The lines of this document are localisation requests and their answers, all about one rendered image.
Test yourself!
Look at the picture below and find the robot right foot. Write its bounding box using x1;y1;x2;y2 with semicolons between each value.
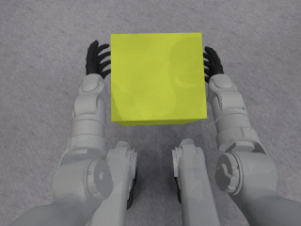
174;177;182;204

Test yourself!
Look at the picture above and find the right robot upper arm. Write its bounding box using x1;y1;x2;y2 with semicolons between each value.
214;151;301;226

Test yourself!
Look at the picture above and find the left robot upper arm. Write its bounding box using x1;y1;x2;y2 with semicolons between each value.
8;157;114;226

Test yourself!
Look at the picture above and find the carton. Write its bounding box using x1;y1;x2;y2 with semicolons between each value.
110;32;208;126

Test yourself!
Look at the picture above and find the robot left thigh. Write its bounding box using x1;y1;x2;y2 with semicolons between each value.
88;146;137;226

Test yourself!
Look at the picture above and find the left robot forearm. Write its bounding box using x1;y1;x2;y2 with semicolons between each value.
52;73;110;191

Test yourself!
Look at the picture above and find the right robot hand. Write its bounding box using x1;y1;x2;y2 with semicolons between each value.
202;46;224;84

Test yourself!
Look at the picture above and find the right robot forearm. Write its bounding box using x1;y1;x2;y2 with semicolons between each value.
207;73;278;181

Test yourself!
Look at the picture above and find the left robot hand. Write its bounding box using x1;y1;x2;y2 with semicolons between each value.
86;40;111;80

